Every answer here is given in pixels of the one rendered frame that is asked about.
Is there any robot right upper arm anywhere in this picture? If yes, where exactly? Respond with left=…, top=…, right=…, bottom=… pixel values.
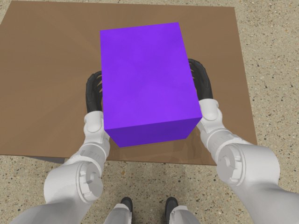
left=216, top=143, right=299, bottom=224

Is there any robot left forearm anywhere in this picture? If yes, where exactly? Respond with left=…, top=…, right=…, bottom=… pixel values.
left=43, top=111, right=110, bottom=196

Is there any robot shin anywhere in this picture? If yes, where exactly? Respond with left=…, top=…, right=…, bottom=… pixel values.
left=169, top=205, right=188, bottom=224
left=114, top=203, right=129, bottom=210

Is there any robot right shin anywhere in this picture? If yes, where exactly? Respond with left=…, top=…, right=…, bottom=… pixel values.
left=169, top=205, right=188, bottom=224

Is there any robot left shin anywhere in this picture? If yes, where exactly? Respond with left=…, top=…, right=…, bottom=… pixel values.
left=114, top=203, right=129, bottom=210

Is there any robot left upper arm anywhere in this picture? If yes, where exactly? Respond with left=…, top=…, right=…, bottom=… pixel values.
left=8, top=161, right=103, bottom=224

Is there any robot left hand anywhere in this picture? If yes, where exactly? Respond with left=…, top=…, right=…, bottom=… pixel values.
left=85, top=71, right=103, bottom=113

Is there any table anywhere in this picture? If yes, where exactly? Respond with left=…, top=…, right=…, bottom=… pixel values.
left=0, top=0, right=257, bottom=166

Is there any robot right hand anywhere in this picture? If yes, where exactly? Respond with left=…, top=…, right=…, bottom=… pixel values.
left=188, top=59, right=213, bottom=101

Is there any robot right forearm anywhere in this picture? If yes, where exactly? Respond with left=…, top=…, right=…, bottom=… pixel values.
left=196, top=98, right=280, bottom=167

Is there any carton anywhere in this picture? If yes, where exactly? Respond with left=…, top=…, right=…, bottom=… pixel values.
left=100, top=22, right=202, bottom=147

